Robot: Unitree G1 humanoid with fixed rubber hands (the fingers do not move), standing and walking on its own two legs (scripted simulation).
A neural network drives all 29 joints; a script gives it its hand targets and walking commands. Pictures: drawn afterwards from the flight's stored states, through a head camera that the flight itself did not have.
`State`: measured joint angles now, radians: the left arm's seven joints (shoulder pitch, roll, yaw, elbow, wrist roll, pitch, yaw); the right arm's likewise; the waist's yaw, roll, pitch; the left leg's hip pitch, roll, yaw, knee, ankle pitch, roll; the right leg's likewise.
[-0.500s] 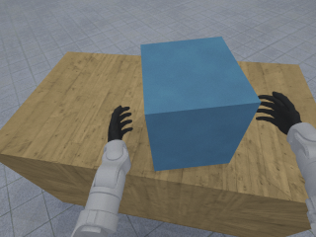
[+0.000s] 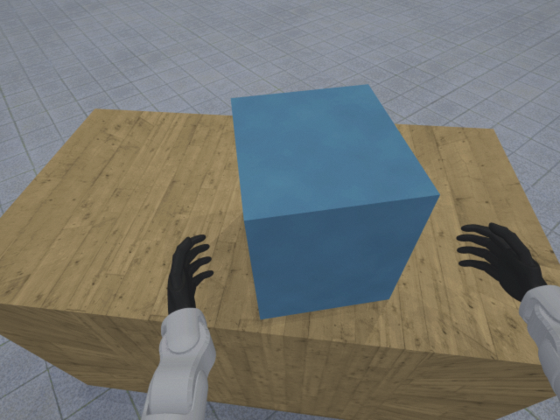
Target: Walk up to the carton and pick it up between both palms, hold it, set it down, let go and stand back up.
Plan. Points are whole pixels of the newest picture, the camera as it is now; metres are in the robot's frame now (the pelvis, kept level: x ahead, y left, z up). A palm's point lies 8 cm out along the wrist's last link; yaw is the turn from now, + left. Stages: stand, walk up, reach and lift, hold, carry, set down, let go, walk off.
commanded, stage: set down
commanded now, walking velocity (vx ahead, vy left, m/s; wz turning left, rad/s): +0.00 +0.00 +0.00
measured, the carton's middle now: (313, 203) +0.48 +0.01 +0.03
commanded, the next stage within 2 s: none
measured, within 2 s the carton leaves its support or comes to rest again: neither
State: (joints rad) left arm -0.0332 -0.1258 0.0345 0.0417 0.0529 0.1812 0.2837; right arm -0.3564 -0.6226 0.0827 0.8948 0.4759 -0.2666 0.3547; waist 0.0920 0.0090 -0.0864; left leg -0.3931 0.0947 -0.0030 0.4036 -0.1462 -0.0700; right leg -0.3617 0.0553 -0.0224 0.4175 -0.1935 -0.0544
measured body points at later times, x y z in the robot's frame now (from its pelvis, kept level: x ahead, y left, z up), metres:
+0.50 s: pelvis +0.00 +0.00 +0.00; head +0.01 +0.01 +0.45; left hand +0.23 +0.17 +0.05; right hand +0.28 -0.31 +0.03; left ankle +0.03 +0.17 -0.74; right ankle +0.00 -0.09 -0.74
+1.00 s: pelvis +0.01 +0.00 +0.00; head +0.01 +0.01 +0.45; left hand +0.21 +0.16 +0.02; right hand +0.23 -0.31 +0.01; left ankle +0.03 +0.17 -0.74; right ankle +0.00 -0.09 -0.74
